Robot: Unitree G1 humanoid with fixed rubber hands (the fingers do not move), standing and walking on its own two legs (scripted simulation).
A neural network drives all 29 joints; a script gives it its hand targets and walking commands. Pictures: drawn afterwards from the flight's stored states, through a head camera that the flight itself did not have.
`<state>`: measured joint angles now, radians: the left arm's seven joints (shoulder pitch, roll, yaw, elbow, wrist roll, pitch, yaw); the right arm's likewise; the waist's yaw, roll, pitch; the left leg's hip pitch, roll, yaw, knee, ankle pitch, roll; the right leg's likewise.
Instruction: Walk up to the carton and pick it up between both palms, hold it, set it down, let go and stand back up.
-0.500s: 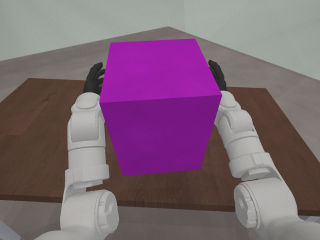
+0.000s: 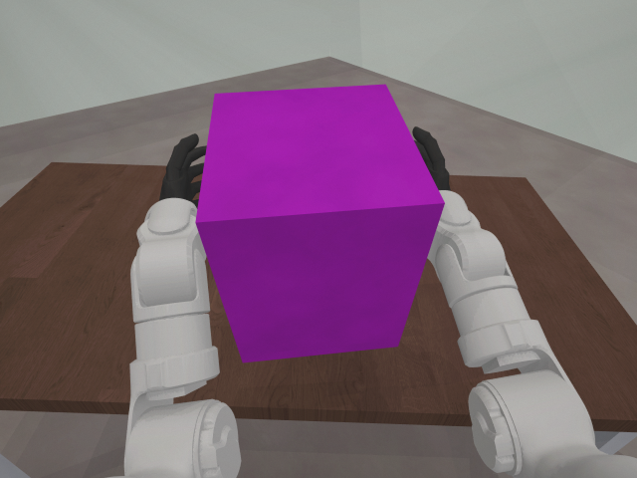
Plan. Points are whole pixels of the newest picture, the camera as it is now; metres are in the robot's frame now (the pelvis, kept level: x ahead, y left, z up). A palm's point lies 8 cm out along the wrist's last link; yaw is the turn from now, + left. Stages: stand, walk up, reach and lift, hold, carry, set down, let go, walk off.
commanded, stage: hold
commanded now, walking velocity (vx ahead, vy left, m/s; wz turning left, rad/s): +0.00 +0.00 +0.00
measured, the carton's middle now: (312, 227) +0.35 +0.00 +0.18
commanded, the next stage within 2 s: none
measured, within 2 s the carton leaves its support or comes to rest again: neither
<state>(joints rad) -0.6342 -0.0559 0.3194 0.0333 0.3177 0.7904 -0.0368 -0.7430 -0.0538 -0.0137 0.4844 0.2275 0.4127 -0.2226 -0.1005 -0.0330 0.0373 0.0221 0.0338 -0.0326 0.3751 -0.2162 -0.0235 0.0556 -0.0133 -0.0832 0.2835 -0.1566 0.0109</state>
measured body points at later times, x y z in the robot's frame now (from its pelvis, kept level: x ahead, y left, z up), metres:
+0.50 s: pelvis -0.02 +0.00 +0.00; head -0.07 +0.02 +0.45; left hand +0.37 +0.14 +0.23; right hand +0.37 -0.15 +0.23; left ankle +0.01 +0.13 -0.75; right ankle +0.01 -0.12 -0.75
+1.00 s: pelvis +0.00 +0.00 +0.00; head -0.06 +0.02 +0.45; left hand +0.37 +0.15 +0.22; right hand +0.38 -0.15 +0.22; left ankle +0.01 +0.13 -0.75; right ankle +0.01 -0.12 -0.75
